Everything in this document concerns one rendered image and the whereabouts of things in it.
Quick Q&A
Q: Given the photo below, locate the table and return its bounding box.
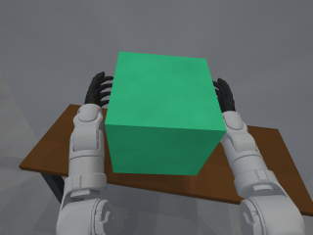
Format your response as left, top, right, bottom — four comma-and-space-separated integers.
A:
19, 104, 313, 217

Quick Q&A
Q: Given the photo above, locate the robot left upper arm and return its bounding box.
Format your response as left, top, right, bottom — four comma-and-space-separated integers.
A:
57, 198, 115, 235

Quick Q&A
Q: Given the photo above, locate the right robot hand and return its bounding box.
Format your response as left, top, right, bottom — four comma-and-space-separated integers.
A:
212, 78, 236, 114

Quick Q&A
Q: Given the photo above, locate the carton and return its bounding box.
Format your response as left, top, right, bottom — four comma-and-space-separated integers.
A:
105, 51, 227, 175

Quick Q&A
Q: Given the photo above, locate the robot right upper arm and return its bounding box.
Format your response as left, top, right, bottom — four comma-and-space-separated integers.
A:
239, 195, 306, 235

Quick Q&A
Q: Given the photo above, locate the left robot hand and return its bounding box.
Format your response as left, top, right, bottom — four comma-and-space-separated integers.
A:
84, 71, 113, 108

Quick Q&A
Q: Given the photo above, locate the left robot forearm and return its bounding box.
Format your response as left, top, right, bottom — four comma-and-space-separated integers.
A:
56, 103, 108, 235

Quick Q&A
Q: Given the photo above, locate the right robot forearm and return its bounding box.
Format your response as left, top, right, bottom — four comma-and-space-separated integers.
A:
220, 111, 306, 234

